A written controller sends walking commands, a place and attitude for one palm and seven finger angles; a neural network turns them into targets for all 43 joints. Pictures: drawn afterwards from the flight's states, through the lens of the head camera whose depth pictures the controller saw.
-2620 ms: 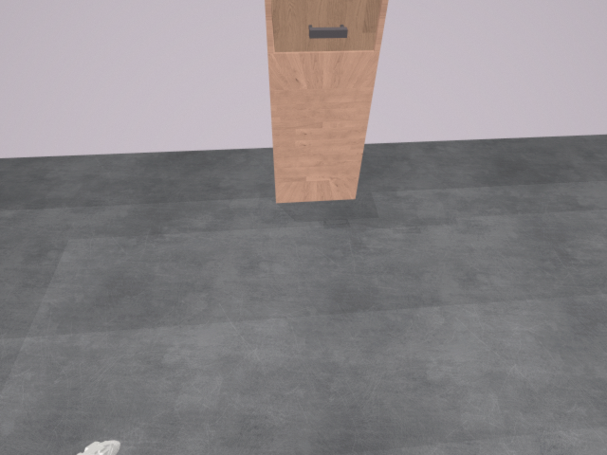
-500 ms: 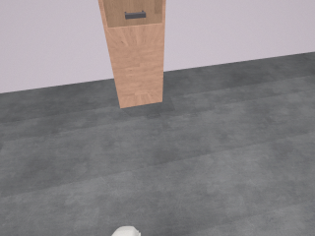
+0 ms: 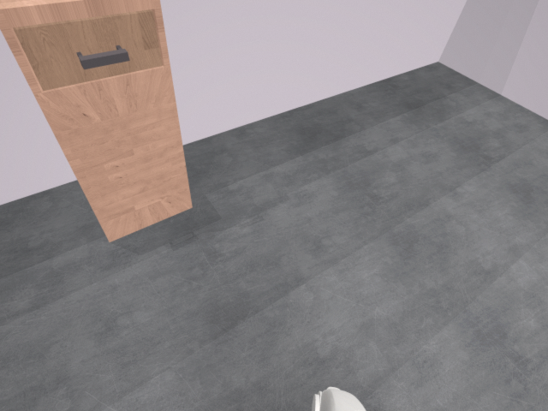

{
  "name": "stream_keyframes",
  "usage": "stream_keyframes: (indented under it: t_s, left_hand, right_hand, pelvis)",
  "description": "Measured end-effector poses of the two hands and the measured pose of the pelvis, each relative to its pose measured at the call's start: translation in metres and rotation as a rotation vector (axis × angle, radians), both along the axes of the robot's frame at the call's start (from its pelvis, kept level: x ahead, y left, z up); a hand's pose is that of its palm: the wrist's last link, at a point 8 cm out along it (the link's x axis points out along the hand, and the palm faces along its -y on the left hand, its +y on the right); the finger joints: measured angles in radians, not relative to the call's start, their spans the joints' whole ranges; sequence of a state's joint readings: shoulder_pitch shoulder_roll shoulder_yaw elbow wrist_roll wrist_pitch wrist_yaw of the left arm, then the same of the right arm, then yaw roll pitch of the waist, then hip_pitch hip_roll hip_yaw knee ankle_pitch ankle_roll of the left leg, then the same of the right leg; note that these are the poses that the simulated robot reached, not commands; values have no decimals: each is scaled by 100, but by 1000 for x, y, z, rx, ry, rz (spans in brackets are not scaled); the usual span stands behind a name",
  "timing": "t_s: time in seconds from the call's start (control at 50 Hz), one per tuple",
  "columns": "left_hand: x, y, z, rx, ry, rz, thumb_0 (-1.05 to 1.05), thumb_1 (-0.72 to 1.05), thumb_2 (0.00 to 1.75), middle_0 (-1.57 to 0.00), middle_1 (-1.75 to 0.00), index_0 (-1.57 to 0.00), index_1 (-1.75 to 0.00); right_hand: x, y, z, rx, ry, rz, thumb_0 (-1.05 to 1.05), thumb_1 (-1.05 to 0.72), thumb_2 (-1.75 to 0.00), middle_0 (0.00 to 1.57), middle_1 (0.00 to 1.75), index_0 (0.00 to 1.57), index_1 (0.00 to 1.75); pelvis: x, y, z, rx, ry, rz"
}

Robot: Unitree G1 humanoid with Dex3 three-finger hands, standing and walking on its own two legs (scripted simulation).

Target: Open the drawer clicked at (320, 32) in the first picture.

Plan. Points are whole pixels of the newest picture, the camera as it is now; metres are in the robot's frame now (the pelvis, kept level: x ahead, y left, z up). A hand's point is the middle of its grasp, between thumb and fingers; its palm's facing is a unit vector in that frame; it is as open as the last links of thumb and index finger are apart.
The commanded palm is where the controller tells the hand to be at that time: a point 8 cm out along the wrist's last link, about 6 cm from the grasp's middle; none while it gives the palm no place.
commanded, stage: walk to a spot facing it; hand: left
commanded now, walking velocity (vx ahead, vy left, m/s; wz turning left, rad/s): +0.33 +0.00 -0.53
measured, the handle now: (102, 55) +0.93 +0.55 +0.02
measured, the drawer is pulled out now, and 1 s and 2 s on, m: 0.00 0.00 0.00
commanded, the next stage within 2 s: turn to face it in 1.06 s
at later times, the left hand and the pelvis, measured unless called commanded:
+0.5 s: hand (229, 304) +0.34 +0.11 -0.17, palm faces -0.22 -0.96 -0.19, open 7.2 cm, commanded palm none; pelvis +0.20 -0.05 -0.01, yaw -13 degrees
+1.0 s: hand (223, 246) +0.49 +0.14 -0.18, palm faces -0.32 -0.94 -0.13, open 7.4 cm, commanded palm none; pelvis +0.40 -0.02 +0.00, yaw -25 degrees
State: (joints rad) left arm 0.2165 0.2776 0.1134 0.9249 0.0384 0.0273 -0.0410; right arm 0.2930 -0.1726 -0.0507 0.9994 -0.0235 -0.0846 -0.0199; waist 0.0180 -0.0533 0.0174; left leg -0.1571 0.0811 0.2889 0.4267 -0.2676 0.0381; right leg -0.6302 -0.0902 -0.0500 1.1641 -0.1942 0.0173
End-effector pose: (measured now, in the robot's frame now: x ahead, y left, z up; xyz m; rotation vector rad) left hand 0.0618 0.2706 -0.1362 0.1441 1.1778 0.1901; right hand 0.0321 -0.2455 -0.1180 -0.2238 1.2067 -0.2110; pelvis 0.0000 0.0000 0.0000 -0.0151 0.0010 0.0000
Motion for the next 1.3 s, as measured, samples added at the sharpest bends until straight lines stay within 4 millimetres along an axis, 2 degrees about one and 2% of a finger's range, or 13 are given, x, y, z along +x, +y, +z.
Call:
stream_keyframes:
  t_s: [0.08,0.18,0.26,0.32,0.38,0.46,0.64,0.72,0.78,0.88,1.02,1.2,1.3]
  left_hand:
    - [84,-10,8,-6,-67,-111,0,92,90,-19,-29,-19,-30]
    - [179,-50,9,-39,-111,-249,0,92,90,-19,-29,-19,-30]
    - [248,-96,2,-68,-141,-352,0,92,90,-19,-29,-19,-30]
    - [287,-125,-9,-78,-192,-390,0,91,90,-20,-30,-20,-30]
    - [295,-136,-14,-83,-168,-383,0,91,90,-20,-30,-20,-30]
    - [281,-130,-14,-61,-51,-354,0,91,89,-20,-30,-20,-30]
    - [284,-69,-11,13,76,-248,-2,94,90,-20,-30,-20,-30]
    - [287,-49,-27,-7,164,-212,-1,93,90,-20,-30,-20,-30]
    - [300,-41,-34,-18,240,-228,0,92,90,-20,-30,-20,-30]
    - [355,-48,-25,-45,250,-295,1,92,90,-20,-30,-20,-30]
    - [450,-84,-18,-64,174,-391,1,91,90,-20,-30,-20,-30]
    - [573,-173,-18,-30,56,-616,0,91,90,-20,-30,-19,-30]
    - [618,-218,-15,-10,-87,-670,0,91,90,-20,-30,-20,-30]
  right_hand:
    - [-42,-2,-2,-5,139,-109,0,-92,-90,20,30,20,30]
    - [-81,10,-4,33,306,-232,0,-91,-90,20,30,20,30]
    - [-91,24,-9,91,418,-321,1,-91,-90,20,30,20,30]
    - [-80,26,-21,144,471,-369,1,-91,-90,20,30,20,30]
    - [-39,18,-32,156,429,-384,1,-90,-90,20,30,20,30]
    - [54,-5,-34,135,240,-353,1,-91,-90,20,30,20,30]
    - [241,-45,-13,43,-70,-218,1,-94,-90,20,30,20,30]
    - [308,-45,-4,-6,-146,-171,1,-93,-90,20,30,20,30]
    - [337,-38,2,-32,-194,-175,1,-92,-90,20,30,20,30]
    - [334,-16,7,-11,-139,-265,0,-91,-90,20,30,20,30]
    - [293,-3,0,9,42,-442,-1,-94,-90,20,30,21,30]
    - [247,17,-30,132,221,-660,0,-91,-90,20,30,20,30]
    - [247,11,-54,196,276,-700,1,-91,-90,20,30,20,30]
  pelvis:
    - [28,4,1,4,0,-43]
    - [69,-1,-4,6,1,-96]
    - [107,-16,-13,4,8,-137]
    - [137,-34,-28,16,6,-161]
    - [158,-43,-28,3,-9,-184]
    - [187,-47,-16,-7,-6,-217]
    - [259,-37,-8,-26,4,-254]
    - [301,-24,-16,-36,-4,-273]
    - [326,-16,-17,-22,-18,-317]
    - [362,-13,-4,-25,-21,-374]
    - [402,-20,2,-23,-11,-447]
    - [439,-55,-15,-1,-15,-555]
    - [453,-79,-30,-2,-26,-549]
